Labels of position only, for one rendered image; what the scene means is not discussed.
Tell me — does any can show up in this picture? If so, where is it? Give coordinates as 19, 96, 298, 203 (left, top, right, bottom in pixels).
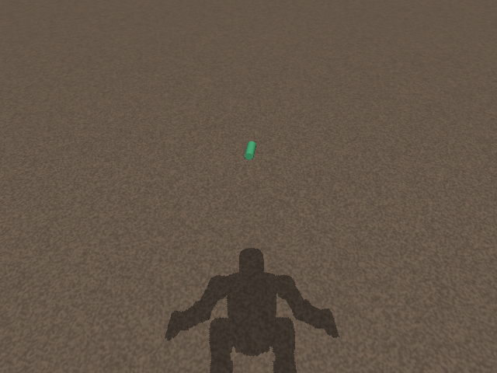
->
245, 141, 256, 160

